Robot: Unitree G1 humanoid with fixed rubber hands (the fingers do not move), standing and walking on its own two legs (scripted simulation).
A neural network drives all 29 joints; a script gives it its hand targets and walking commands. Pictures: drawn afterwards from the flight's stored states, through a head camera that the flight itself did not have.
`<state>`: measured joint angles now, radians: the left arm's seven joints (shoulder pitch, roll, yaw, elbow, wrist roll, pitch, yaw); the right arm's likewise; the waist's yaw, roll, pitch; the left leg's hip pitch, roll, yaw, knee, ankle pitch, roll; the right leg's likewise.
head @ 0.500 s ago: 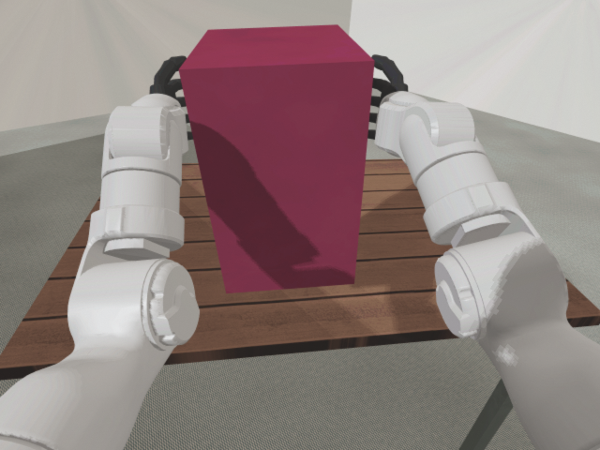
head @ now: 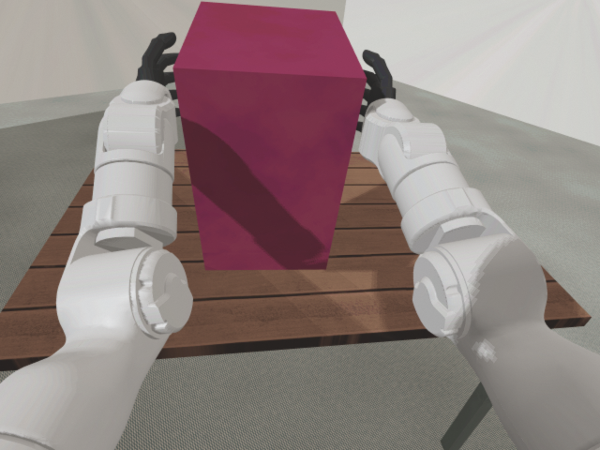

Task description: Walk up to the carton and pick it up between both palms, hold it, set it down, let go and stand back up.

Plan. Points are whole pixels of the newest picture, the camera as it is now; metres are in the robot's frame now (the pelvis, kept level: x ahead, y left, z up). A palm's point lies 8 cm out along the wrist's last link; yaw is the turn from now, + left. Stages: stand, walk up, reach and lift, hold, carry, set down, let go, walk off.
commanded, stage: set down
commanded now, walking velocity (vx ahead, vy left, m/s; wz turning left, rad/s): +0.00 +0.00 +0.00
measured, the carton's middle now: (268, 145) +0.42 +0.00 +0.27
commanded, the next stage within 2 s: none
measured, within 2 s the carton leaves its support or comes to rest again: neither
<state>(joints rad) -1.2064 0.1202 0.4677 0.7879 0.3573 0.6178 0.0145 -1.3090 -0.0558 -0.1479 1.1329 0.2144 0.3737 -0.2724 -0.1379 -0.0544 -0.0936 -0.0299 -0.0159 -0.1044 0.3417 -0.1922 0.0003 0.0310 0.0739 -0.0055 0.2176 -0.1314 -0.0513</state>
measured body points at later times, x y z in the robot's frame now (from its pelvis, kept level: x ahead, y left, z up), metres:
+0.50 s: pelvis +0.00 +0.01 +0.00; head -0.07 +0.04 +0.44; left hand +0.42 +0.13 +0.31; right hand +0.40 -0.13 +0.29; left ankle +0.01 +0.12 -0.75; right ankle +0.00 -0.09 -0.75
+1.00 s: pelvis +0.00 +0.00 +0.00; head -0.05 +0.02 +0.45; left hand +0.43 +0.11 +0.25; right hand +0.41 -0.15 +0.24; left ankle +0.00 +0.12 -0.75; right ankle +0.00 -0.09 -0.75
